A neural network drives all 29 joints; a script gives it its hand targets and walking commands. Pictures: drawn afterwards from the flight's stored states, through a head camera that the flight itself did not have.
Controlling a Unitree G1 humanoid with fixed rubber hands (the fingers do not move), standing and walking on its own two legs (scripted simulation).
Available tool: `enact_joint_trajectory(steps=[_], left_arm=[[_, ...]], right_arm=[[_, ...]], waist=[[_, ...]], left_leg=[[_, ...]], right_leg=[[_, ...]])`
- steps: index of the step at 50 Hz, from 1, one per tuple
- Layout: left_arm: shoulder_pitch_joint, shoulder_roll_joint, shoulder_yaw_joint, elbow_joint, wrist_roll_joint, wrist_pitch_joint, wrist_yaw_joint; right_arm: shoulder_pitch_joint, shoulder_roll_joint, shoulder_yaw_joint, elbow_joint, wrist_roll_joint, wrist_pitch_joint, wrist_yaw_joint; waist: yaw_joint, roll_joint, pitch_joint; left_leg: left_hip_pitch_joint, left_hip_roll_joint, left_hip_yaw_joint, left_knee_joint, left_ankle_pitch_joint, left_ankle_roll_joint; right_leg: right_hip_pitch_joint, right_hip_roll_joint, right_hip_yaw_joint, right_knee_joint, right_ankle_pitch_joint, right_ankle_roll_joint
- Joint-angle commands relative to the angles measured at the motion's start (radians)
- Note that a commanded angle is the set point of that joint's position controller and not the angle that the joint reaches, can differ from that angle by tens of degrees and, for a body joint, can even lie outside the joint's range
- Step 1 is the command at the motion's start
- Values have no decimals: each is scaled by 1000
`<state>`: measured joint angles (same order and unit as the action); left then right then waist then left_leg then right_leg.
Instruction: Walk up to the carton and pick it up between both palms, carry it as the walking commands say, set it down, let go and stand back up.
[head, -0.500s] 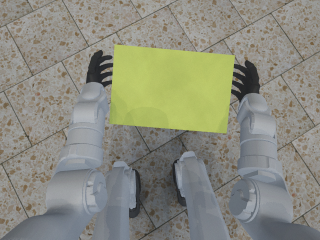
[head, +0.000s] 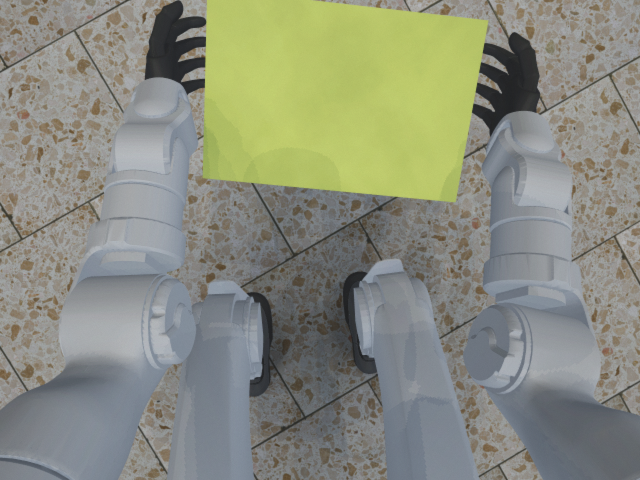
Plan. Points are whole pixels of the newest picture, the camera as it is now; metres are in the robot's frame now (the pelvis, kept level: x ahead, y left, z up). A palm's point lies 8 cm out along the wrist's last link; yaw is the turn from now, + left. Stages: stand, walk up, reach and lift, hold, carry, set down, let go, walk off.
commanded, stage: set down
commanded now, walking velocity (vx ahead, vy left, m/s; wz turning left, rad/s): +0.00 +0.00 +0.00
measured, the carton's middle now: (335, 110) +0.52 -0.08 -0.19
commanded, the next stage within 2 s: none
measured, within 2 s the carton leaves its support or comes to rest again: rests again in 1.72 s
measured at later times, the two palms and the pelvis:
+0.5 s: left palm (205, 100) +0.55 +0.09 -0.20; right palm (482, 123) +0.48 -0.27 -0.20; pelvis -0.02 +0.00 -0.06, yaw +0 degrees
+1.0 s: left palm (216, 115) +0.56 +0.10 -0.29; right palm (459, 125) +0.50 -0.27 -0.28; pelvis +0.00 +0.00 -0.10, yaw +0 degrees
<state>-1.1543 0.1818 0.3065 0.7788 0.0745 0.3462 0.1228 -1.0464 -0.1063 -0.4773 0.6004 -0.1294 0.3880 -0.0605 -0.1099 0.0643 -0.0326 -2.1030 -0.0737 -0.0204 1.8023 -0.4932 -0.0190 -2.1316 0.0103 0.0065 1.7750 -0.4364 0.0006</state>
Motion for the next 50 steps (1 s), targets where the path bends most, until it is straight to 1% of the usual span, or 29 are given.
enact_joint_trajectory(steps=[1, 3, 4, 6, 7, 8, 9, 10, 11, 12, 13, 14, 15, 16, 19, 20, 22, 23, 24, 26, 29, 34, 37, 39, 41, 42, 43, 47, 50], left_arm=[[-729, -942, -507, -137, -178, -42, -338], [-758, -958, -540, -156, -193, -43, -334], [-780, -953, -548, -176, -191, -44, -330], [-829, -958, -602, -244, -217, -49, -319], [-845, -962, -633, -277, -228, -46, -310], [-859, -944, -653, -312, -238, -42, -300], [-872, -936, -673, -337, -253, -34, -290], [-874, -905, -680, -344, -254, -23, -281], [-874, -838, -697, -415, -269, -26, -271], [-895, -844, -728, -476, -315, -32, -265], [-958, -834, -748, -525, -332, -35, -255], [-954, -836, -772, -515, -341, -38, -251], [-980, -812, -765, -499, -343, -35, -247], [-977, -815, -744, -471, -346, -38, -248], [-958, -822, -671, -331, -322, -62, -256], [-951, -805, -634, -267, -305, -65, -262], [-937, -795, -581, -150, -280, -75, -280], [-934, -780, -558, -114, -272, -83, -288], [-950, -765, -535, -86, -263, -91, -295], [-949, -764, -513, -45, -265, -104, -304], [-984, -735, -511, -31, -281, -118, -302], [-1026, -715, -540, -104, -327, -143, -282], [-1040, -696, -549, -139, -341, -158, -268], [-1057, -701, -569, -154, -356, -166, -261], [-1070, -683, -577, -164, -363, -175, -254], [-1081, -668, -589, -176, -361, -184, -247], [-1075, -672, -592, -165, -367, -188, -245], [-1087, -652, -618, -153, -391, -208, -235], [-1051, -657, -611, -125, -388, -212, -230]], right_arm=[[-714, 803, 582, -106, 202, -46, 299], [-752, 784, 600, -131, 221, -53, 299], [-776, 782, 611, -138, 235, -55, 302], [-829, 764, 659, -195, 280, -64, 302], [-841, 741, 671, -212, 292, -66, 299], [-896, 709, 695, -267, 318, -69, 294], [-910, 688, 711, -277, 333, -64, 287], [-923, 663, 719, -279, 346, -57, 280], [-962, 652, 786, -390, 391, -61, 262], [-1000, 645, 816, -448, 416, -59, 253], [-1025, 630, 806, -468, 422, -56, 243], [-985, 632, 811, -444, 416, -50, 230], [-989, 631, 813, -398, 423, -47, 221], [-1001, 629, 794, -363, 426, -47, 215], [-1004, 661, 746, -251, 396, -74, 212], [-1003, 659, 723, -194, 380, -78, 214], [-945, 672, 649, -50, 334, -87, 226], [-934, 669, 626, -13, 314, -93, 234], [-936, 675, 600, 16, 305, -98, 242], [-951, 659, 584, 35, 296, -110, 253], [-969, 649, 581, 50, 311, -116, 266], [-1036, 631, 637, -42, 377, -136, 254], [-1054, 612, 652, -60, 413, -149, 244], [-1044, 595, 649, -51, 417, -157, 240], [-1042, 582, 638, -29, 417, -167, 236], [-1045, 570, 629, -22, 427, -177, 234], [-1027, 556, 617, 4, 415, -183, 233], [-979, 534, 577, 73, 407, -203, 223], [-980, 521, 574, 83, 407, -215, 225]], waist=[[-82, 27, -1412], [-97, 21, -1509], [-85, 29, -1537], [-85, 34, -1722], [-102, 43, -1815], [-101, 44, -1909], [-115, 38, -1983], [-101, 41, -2001], [-68, 0, -1982], [-88, -56, -2019], [-110, -69, -2088], [-118, -69, -2076], [-101, -62, -2012], [-89, -34, -1932], [-83, -40, -1683], [-80, -53, -1578], [-95, -36, -1360], [-90, -46, -1288], [-85, -31, -1242], [-89, -30, -1214], [-81, -18, -1216], [-69, -63, -1355], [-58, -48, -1366], [-82, -42, -1363], [-90, -30, -1323], [-87, -3, -1297], [-105, 3, -1267], [-135, 54, -1198], [-133, 45, -1166]], left_leg=[[508, -89, 85, -129, 123, 11], [569, -86, 78, -103, 130, 10], [591, -83, 80, -92, 140, 8], [699, -77, 77, -55, 194, 3], [759, -73, 71, -44, 217, -2], [825, -74, 68, -28, 247, -3], [890, -72, 67, -17, 256, -6], [911, -69, 76, -10, 256, -7], [873, -67, 90, 24, 360, -4], [850, -75, 92, 30, 355, 7], [865, -79, 96, 45, 337, 11], [825, -82, 101, 53, 310, 15], [812, -77, 104, 50, 282, 14], [779, -79, 103, 51, 255, 16], [648, -74, 99, 63, 158, 26], [593, -72, 102, 63, 103, 32], [496, -67, 95, 72, 26, 38], [459, -64, 95, 77, 5, 40], [445, -63, 96, 79, -12, 41], [437, -59, 95, 97, 0, 39], [459, -57, 97, 117, 32, 36], [482, -58, 109, 171, 121, 37], [489, -59, 105, 195, 151, 38], [498, -55, 103, 211, 167, 37], [484, -55, 97, 225, 178, 36], [480, -53, 97, 230, 177, 35], [476, -54, 94, 239, 186, 32], [485, -53, 88, 264, 204, 24], [485, -53, 81, 277, 226, 25]], right_leg=[[748, 83, -87, -115, 259, 30], [770, 85, -98, -89, 265, 27], [763, 86, -95, -85, 270, 23], [831, 88, -94, -48, 319, 14], [853, 91, -102, -28, 342, 8], [900, 89, -102, -6, 368, 5], [953, 88, -104, 6, 371, 0], [982, 85, -96, 10, 363, -5], [1079, 84, -97, 49, 521, 10], [1159, 86, -100, 67, 561, 16], [1190, 86, -100, 78, 558, 15], [1206, 79, -91, 87, 564, 16], [1162, 72, -91, 87, 512, 17], [1103, 70, -82, 78, 461, 14], [994, 64, -66, 68, 359, 9], [957, 64, -70, 66, 300, 15], [838, 63, -71, 66, 206, 12], [805, 62, -68, 67, 178, 11], [772, 61, -67, 70, 148, 11], [746, 56, -72, 87, 144, 12], [743, 51, -79, 112, 167, 18], [859, 48, -69, 161, 304, 25], [858, 47, -61, 185, 339, 26], [833, 48, -65, 200, 363, 20], [821, 49, -59, 211, 382, 15], [775, 52, -57, 219, 375, 13], [767, 51, -56, 222, 377, 9], [725, 53, -53, 243, 394, 0], [701, 54, -52, 254, 392, 1]])
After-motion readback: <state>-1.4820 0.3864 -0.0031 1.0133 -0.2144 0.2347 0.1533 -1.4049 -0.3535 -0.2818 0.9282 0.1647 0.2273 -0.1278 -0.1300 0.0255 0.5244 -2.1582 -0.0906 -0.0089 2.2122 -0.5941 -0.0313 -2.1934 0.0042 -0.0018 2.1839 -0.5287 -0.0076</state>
